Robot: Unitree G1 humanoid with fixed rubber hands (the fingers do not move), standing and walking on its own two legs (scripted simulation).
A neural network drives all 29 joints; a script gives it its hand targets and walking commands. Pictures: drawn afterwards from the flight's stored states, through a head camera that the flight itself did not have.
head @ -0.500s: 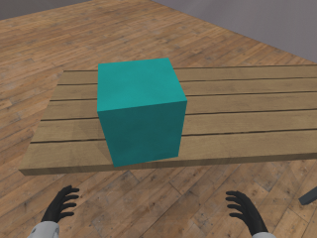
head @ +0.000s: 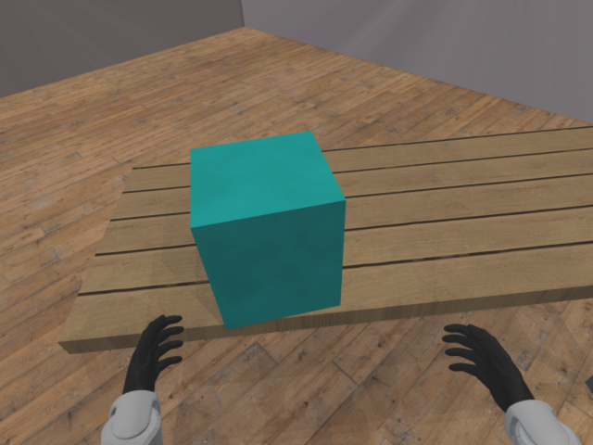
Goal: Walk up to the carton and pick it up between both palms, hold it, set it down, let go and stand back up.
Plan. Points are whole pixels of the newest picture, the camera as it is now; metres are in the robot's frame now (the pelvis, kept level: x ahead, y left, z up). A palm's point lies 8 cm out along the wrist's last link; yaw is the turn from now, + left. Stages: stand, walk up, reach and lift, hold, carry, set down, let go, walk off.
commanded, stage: reach and lift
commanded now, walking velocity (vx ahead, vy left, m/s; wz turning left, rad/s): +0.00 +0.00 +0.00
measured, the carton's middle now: (268, 230) +0.49 +0.04 +0.04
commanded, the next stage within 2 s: none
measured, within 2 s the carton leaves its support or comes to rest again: neither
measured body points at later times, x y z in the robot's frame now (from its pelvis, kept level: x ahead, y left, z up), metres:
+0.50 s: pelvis +0.02 -0.02 +0.00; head +0.01 -0.04 +0.45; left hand +0.25 +0.18 +0.03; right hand +0.26 -0.20 +0.04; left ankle +0.08 +0.15 -0.74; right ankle -0.01 -0.06 -0.74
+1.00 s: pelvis +0.03 -0.01 +0.01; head +0.05 -0.02 +0.46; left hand +0.32 +0.19 +0.07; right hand +0.34 -0.19 +0.08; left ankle +0.08 +0.15 -0.74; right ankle -0.01 -0.06 -0.74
